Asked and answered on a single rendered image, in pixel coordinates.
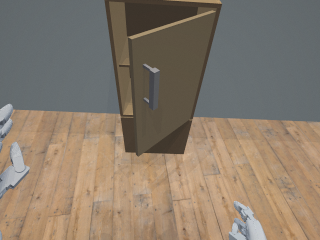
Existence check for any robot right hand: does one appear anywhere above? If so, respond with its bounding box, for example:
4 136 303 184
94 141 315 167
229 201 267 240

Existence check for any cupboard door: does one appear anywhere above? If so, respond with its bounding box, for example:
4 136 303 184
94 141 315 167
128 10 216 157

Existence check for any handle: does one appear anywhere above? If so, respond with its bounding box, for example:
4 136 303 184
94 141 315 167
143 64 160 111

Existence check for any robot left hand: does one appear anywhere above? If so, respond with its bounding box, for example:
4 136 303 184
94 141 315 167
0 104 30 199

